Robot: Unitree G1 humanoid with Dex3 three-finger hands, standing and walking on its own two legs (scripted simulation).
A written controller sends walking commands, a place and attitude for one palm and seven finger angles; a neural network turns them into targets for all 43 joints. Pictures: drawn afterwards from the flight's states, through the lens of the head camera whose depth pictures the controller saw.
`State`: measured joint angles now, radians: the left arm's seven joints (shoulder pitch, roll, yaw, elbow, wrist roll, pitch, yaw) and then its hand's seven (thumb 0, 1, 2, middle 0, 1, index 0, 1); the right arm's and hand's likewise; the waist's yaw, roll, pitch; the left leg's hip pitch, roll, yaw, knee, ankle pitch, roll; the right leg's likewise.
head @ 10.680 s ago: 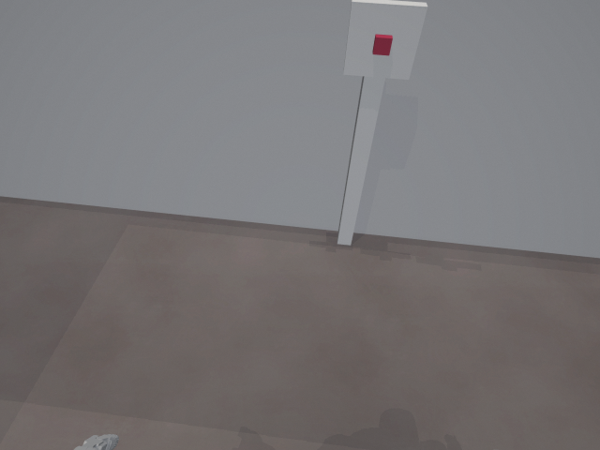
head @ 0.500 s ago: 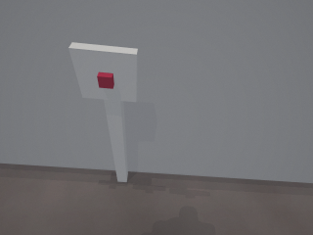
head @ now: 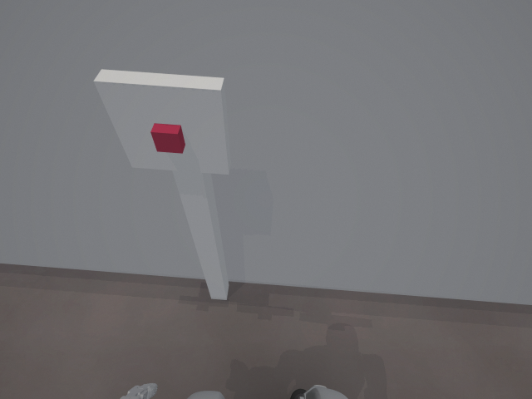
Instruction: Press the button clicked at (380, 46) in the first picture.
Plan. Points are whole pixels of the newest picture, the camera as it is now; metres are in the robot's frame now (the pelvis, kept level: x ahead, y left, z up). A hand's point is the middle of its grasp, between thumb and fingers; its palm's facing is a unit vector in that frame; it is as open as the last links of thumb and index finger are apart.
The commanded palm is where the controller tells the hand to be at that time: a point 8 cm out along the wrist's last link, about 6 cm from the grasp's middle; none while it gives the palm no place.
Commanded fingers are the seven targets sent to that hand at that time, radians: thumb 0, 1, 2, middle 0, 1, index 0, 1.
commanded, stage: come to a stop and stand still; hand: left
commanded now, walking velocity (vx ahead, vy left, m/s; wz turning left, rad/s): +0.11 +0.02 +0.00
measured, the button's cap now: (169, 137) +0.48 +0.18 +0.11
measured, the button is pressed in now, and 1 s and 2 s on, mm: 0 0 0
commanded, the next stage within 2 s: look again from close up in 0.64 s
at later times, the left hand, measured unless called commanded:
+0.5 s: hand out of the picture -0.02 +0.17 -0.16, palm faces -0.02 -0.98 -0.20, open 7.3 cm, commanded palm none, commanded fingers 0.00 0.90 0.90 -0.20 -0.30 -0.20 -0.30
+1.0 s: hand out of the picture +0.02 +0.17 -0.16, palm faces -0.04 -0.98 -0.22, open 7.3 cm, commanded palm none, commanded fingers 0.00 0.90 0.90 -0.20 -0.30 -0.20 -0.30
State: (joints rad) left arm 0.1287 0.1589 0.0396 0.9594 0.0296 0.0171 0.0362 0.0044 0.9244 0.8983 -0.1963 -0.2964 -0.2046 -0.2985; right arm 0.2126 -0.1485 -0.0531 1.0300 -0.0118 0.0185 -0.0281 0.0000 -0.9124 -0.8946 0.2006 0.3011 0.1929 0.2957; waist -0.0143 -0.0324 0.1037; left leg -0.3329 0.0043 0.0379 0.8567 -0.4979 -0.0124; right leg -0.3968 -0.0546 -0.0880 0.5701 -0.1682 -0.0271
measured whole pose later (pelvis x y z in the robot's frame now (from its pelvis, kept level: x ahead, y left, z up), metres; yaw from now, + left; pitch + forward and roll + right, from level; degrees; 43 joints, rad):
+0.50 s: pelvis +0.00 +0.01 +0.01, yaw -2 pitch +0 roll +0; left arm 0.33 0.13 -0.02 1.08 0.01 0.00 0.04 0.01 0.91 0.90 -0.20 -0.30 -0.20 -0.30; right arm 0.24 -0.18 -0.02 1.01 -0.01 0.00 -0.02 0.00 -0.93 -0.89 0.20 0.30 0.20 0.30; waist 0.00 0.03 0.04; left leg -0.23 0.02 0.07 0.53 -0.30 0.01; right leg -0.24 0.00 -0.01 0.52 -0.28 -0.01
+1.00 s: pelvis -0.01 -0.01 +0.01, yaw -2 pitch -1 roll +1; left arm 0.26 0.17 -0.02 1.08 0.01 -0.01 0.03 0.01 0.92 0.90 -0.20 -0.30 -0.20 -0.30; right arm 0.29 -0.16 0.02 1.11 -0.02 -0.02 -0.02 0.00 -0.91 -0.89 0.20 0.30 0.19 0.30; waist -0.01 0.00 0.03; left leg -0.18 0.03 0.07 0.46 -0.26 -0.01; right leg -0.22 0.02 0.00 0.50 -0.27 -0.03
